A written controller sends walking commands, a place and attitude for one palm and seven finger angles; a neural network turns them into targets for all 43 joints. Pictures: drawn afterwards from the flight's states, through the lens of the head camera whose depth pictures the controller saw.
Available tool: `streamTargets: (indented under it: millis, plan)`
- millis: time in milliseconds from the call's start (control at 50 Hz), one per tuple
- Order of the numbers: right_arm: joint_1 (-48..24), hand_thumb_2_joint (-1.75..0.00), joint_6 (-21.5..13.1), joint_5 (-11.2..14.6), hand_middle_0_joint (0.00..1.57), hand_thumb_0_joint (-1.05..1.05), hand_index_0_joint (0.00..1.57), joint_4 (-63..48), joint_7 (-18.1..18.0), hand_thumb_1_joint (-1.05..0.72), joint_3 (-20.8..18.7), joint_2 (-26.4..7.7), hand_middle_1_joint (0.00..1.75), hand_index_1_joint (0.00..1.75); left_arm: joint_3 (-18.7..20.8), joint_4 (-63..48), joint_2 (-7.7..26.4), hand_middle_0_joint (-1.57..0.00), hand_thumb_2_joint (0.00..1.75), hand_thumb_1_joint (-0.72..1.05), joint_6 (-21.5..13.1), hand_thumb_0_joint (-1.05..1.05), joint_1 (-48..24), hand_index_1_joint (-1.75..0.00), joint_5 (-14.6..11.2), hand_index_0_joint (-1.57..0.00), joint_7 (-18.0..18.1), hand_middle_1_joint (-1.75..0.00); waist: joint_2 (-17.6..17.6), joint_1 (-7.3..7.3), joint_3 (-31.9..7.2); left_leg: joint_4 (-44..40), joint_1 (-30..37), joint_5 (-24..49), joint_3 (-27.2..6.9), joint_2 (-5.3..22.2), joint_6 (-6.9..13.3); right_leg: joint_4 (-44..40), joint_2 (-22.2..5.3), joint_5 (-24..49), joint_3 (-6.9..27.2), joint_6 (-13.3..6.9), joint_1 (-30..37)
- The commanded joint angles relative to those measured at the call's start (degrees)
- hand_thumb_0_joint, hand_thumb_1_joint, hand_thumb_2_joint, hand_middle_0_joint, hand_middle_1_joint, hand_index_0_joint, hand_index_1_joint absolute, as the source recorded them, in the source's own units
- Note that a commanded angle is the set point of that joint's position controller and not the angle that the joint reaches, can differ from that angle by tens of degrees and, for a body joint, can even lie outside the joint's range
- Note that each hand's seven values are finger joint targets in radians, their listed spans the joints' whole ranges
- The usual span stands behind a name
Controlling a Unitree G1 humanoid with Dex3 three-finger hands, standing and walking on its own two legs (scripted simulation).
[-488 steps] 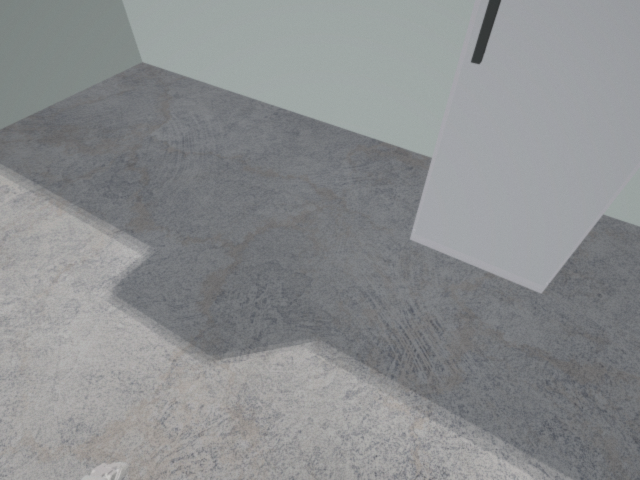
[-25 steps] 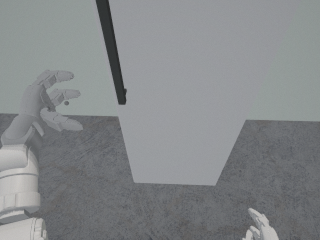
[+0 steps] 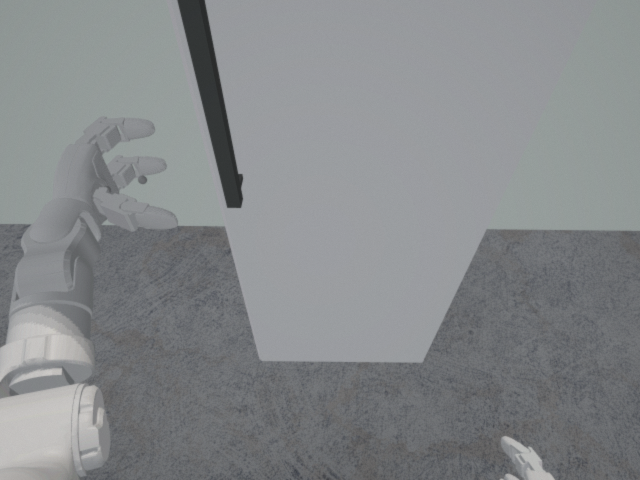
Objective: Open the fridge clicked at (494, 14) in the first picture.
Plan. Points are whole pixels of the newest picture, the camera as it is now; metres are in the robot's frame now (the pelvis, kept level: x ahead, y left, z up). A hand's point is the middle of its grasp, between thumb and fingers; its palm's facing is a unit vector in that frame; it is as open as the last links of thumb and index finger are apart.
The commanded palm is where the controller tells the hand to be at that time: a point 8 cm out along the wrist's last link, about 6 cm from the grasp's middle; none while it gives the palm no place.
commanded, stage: move the hooked fingers beside the handle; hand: left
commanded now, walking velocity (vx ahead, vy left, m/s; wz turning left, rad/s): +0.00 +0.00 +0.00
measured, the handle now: (215, 86) +0.53 +0.17 +0.23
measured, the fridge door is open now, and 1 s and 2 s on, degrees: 0 0 0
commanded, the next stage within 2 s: feel for the door with the fingertips in 1.24 s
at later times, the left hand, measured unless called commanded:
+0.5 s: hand (167, 149) +0.46 +0.22 +0.18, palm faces +0.09 -1.00 -0.02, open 14.0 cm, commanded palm +0.44 +0.27 +0.17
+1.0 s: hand (171, 151) +0.46 +0.22 +0.18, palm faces +0.09 -1.00 -0.03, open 14.0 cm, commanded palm +0.43 +0.27 +0.17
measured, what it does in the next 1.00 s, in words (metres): stands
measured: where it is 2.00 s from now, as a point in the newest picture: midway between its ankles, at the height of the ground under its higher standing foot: outside the picture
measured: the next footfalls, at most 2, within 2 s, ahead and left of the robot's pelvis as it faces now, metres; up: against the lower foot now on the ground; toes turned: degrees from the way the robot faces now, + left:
none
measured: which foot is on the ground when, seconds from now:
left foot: down 0.00-1.00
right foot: down 0.00-1.00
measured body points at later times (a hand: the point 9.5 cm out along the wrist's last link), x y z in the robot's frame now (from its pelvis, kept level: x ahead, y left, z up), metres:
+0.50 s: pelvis -0.01 +0.00 +0.00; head +0.03 +0.01 +0.45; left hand +0.45 +0.28 +0.18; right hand +0.05 -0.27 -0.12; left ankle -0.04 +0.13 -0.74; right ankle +0.03 -0.13 -0.74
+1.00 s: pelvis +0.00 +0.00 +0.00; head +0.03 +0.00 +0.45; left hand +0.45 +0.27 +0.18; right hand +0.06 -0.27 -0.12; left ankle -0.04 +0.13 -0.74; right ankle +0.03 -0.13 -0.74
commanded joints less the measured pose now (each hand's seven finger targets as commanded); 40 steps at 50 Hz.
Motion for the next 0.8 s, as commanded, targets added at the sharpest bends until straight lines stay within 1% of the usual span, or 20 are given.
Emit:
streamTargets:
  millis: [0,60,140,200,260,300,340,380,420,460,480,500,580,620,640,660,680,700,720,780]
  plan:
    - [-0.99,-0.9,-2.67,-0.08,0.2,0.0,0.2,-6.43,-0.38,-0.9,-3.25,-8.6,0.3,0.3,2.69,-8.4,15.63,-0.3,0.3,-0.5,-5.6,0.0,-30.49,-1.2,-0.7,-0.3,0.09,-1.2,1.63,-1.45,-16.5,-3.15,-0.98,17.53,-0.98,-2.48,1.3,-0.46,2.42,13.91,1.77,-2.08,11.52]
    - [-0.27,-0.9,-2.68,-0.2,0.2,0.0,0.2,-6.63,0.01,-0.9,-3.42,-8.43,0.3,0.3,1.42,-8.57,14.46,-0.3,0.3,-0.5,-7.18,0.0,-31.51,-1.2,-0.36,-0.3,0.04,-1.2,2.72,-1.16,-19.65,-2.76,0.18,20.83,-1.09,-2.49,1.22,0.36,2.49,16.67,1.75,-2.35,13.1]
    - [0.88,-0.9,-2.2,-0.15,0.2,0.0,0.2,-6.01,0.37,-0.9,-3.53,-9.03,0.3,0.3,2.68,-2.59,15.87,-0.3,0.3,-0.5,-7.37,0.0,-31.4,-1.2,-0.24,-0.3,0.12,-1.2,0.25,-1.27,-17.65,-2.89,-2.33,19.01,-1.06,-2.37,1.31,0.31,2.44,15.63,1.71,-2.17,12.19]
    - [1.83,-0.9,-1.91,-0.26,0.2,0.0,0.2,-5.43,0.56,-0.9,-3.55,-9.13,0.3,0.3,1.83,1.05,15.66,-0.3,0.3,-0.5,-7.8,0.0,-34.85,-1.2,0.52,-0.3,0.54,-1.2,0.16,-2.44,-15.75,-2.85,-3.69,16.25,-0.95,-2.51,1.3,-0.11,2.45,13.38,1.85,-1.97,10.22]
    - [3.13,-0.9,-1.91,-0.52,0.2,0.0,0.2,-5.15,0.8,-0.9,-3.85,-9.44,0.3,0.3,3.05,1.27,18.16,-0.3,0.3,-0.5,-9.94,0.0,-38.26,-1.2,1.11,-0.3,0.94,-1.2,1.42,-2.35,-18.61,-2.27,-3.42,17.6,-1.17,-2.54,1.29,0.6,2.5,14.57,2.23,-2.18,11.1]
    - [3.82,-0.9,-2.06,-0.6,0.2,0.0,0.2,-4.98,0.95,-0.9,-3.99,-9.12,0.3,0.3,1.27,1.44,16.11,-0.3,0.3,-0.5,-11.38,0.0,-40.63,-1.2,1.1,-0.3,0.69,-1.2,2.22,-3.18,-19.5,-1.72,-2.53,18.42,-1.08,-2.53,1.23,0.76,2.7,15.44,2.29,-2.08,10.52]
    - [4.81,-0.9,-2.1,-0.78,0.2,0.0,0.2,-4.31,1.04,-0.9,-4.24,-9.59,0.3,0.3,3.34,3.7,18.64,-0.3,0.3,-0.5,-12.37,0.0,-40.45,-1.2,1.16,-0.3,0.76,-1.2,0.66,-2.96,-20.46,-1.6,-3.46,18.3,-1.24,-2.41,1.33,1.01,2.67,15.65,2.41,-1.97,11.13]
    - [5.49,-0.9,-1.97,-0.75,0.2,0.0,0.2,-3.78,1.18,-0.9,-4.1,-9.59,0.3,0.3,1.89,6.38,17.44,-0.3,0.3,-0.5,-12.63,0.0,-42.23,-1.2,1.53,-0.3,0.57,-1.2,1.54,-3.67,-19.37,-1.66,-4.33,17.44,-1.14,-2.55,1.21,0.99,2.72,15.08,2.39,-1.95,9.97]
    - [6.6,-0.9,-1.83,-0.9,0.2,0.0,0.2,-3.02,1.3,-0.9,-4.29,-10.18,0.3,0.3,3.7,9.72,20.07,-0.3,0.3,-0.5,-13.05,0.0,-43.04,-1.2,2.15,-0.3,0.87,-1.2,0.41,-3.89,-18.35,-1.45,-5.51,16.36,-1.16,-2.51,1.3,0.96,2.73,14.08,2.44,-1.87,9.34]
    - [6.97,-0.9,-1.71,-0.94,0.2,0.0,0.2,-3.61,1.53,-0.9,-4.28,-9.97,0.3,0.3,2.94,10.04,19.4,-0.3,0.3,-0.5,-13.5,0.0,-42.23,-1.2,2.68,-0.3,0.75,-1.2,2.03,-3.41,-20.31,-1.46,-5.43,17.69,-1.19,-2.57,1.12,1.56,2.76,15.05,2.38,-2.03,10.07]
    - [7.0,-0.9,-1.85,-0.94,0.2,0.0,0.2,-3.72,1.7,-0.9,-4.23,-9.7,0.3,0.3,1.08,10.26,16.97,-0.3,0.3,-0.5,-13.66,0.0,-42.51,-1.2,2.6,-0.3,0.52,-1.2,2.87,-3.79,-19.42,-1.38,-5.21,17.7,-1.18,-2.55,1.06,1.43,2.89,14.74,2.31,-2.03,9.1]
    - [7.62,-0.9,-1.76,-0.98,0.2,0.0,0.2,-3.59,1.76,-0.9,-4.46,-10.0,0.3,0.3,2.76,10.31,18.82,-0.3,0.3,-0.5,-14.01,0.0,-42.05,-1.2,2.6,-0.3,0.67,-1.2,2.76,-3.5,-20.0,-1.23,-5.25,17.53,-1.35,-2.45,0.99,1.44,3.0,14.24,2.33,-2.1,9.04]
    - [8.07,-0.9,-1.69,-1.03,0.2,0.0,0.2,-3.79,1.84,-0.9,-4.74,-10.17,0.3,0.3,4.19,9.93,19.77,-0.3,0.3,-0.5,-14.83,0.0,-41.69,-1.2,2.0,-0.3,0.52,-1.2,1.09,-3.36,-21.21,-1.0,-5.52,17.86,-1.21,-2.34,1.25,1.67,3.2,15.19,2.42,-1.96,9.77]
    - [8.12,-0.9,-1.48,-1.1,0.2,0.0,0.2,-4.1,1.97,-0.9,-4.8,-10.31,0.3,0.3,4.61,7.44,20.72,-0.3,0.3,-0.5,-15.25,0.0,-41.27,-1.2,2.34,-0.3,0.8,-1.2,2.7,-2.69,-22.88,-0.98,-4.84,19.46,-1.22,-2.37,1.14,2.08,3.17,15.94,2.37,-2.12,10.73]
    - [7.95,-0.9,-1.51,-0.99,0.2,0.0,0.2,-4.13,2.01,-0.9,-4.74,-9.83,0.3,0.3,2.3,7.2,18.0,-0.3,0.3,-0.5,-15.02,0.0,-41.94,-1.2,2.38,-0.3,0.79,-1.2,2.56,-3.52,-22.41,-1.04,-4.43,19.88,-1.22,-2.25,1.18,1.9,3.28,16.36,2.31,-1.97,10.11]
    - [8.2,-0.9,-1.64,-1.05,0.2,0.0,0.2,-3.83,2.03,-0.9,-4.91,-9.91,0.3,0.3,3.02,7.49,18.16,-0.3,0.3,-0.5,-14.84,0.0,-42.12,-1.2,2.17,-0.3,1.04,-1.2,2.06,-3.7,-21.56,-0.86,-4.56,19.15,-1.17,-2.2,1.24,1.58,3.36,15.98,2.35,-1.81,9.45]
    - [8.37,-0.9,-1.47,-0.98,0.2,0.0,0.2,-3.68,2.01,-0.9,-4.96,-10.15,0.3,0.3,4.7,7.61,20.13,-0.3,0.3,-0.5,-14.65,0.0,-40.79,-1.2,2.21,-0.3,1.3,-1.2,2.27,-3.06,-21.85,-0.98,-4.87,19.28,-1.03,-2.21,1.24,1.63,3.4,16.24,2.39,-1.95,10.14]
    - [8.07,-0.9,-1.4,-0.98,0.2,0.0,0.2,-4.1,2.04,-0.9,-4.79,-10.1,0.3,0.3,4.45,7.3,19.77,-0.3,0.3,-0.5,-14.28,0.0,-40.26,-1.2,2.2,-0.3,1.31,-1.2,2.46,-2.86,-21.96,-1.11,-5.24,18.92,-0.87,-2.36,1.31,1.66,3.36,16.26,2.48,-1.96,10.5]
    - [8.18,-0.9,-1.29,-1.05,0.2,0.0,0.2,-3.85,1.94,-0.9,-4.94,-10.34,0.3,0.3,5.93,6.64,21.56,-0.3,0.3,-0.5,-14.41,0.0,-40.35,-1.2,2.31,-0.3,1.63,-1.2,1.95,-2.81,-22.17,-0.92,-5.04,19.55,-0.86,-2.3,1.41,1.74,3.29,16.9,2.51,-2.01,11.02]
    - [7.66,-0.9,-1.32,-0.86,0.2,0.0,0.2,-4.28,2.01,-0.9,-4.78,-9.79,0.3,0.3,3.6,6.72,18.48,-0.3,0.3,-0.5,-13.91,0.0,-39.29,-1.2,2.32,-0.3,1.53,-1.2,1.42,-3.08,-20.45,-1.34,-5.26,18.49,-0.78,-2.21,1.42,1.36,3.38,16.07,2.31,-1.86,10.37]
